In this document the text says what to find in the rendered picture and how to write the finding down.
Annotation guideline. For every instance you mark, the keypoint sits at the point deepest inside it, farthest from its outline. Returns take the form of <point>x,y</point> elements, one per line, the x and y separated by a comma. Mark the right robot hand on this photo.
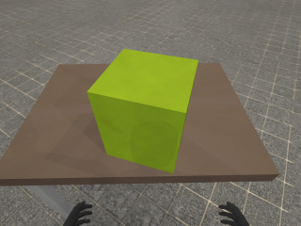
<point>235,214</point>

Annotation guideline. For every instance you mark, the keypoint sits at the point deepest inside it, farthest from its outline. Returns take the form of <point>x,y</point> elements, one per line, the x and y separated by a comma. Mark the left robot hand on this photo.
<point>72,219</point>

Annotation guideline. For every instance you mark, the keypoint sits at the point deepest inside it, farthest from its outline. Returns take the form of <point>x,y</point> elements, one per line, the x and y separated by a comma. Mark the table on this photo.
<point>60,144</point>

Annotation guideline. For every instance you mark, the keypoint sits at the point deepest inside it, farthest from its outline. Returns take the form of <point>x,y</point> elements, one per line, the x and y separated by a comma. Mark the carton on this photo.
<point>140,104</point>

